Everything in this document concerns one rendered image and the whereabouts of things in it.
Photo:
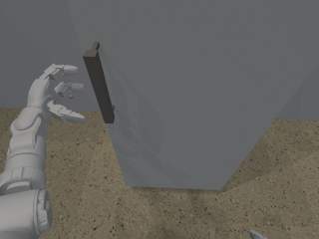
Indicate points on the left robot forearm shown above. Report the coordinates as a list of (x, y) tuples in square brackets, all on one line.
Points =
[(26, 155)]

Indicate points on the fridge door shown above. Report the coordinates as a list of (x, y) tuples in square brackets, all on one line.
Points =
[(196, 83)]

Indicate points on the robot right hand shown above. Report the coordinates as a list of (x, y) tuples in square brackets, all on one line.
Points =
[(255, 235)]

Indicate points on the robot left upper arm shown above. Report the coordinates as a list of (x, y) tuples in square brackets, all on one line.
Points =
[(25, 215)]

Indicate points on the handle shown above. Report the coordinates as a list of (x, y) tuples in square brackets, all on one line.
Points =
[(95, 70)]

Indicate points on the robot left hand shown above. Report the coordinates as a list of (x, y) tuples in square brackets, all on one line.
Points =
[(42, 93)]

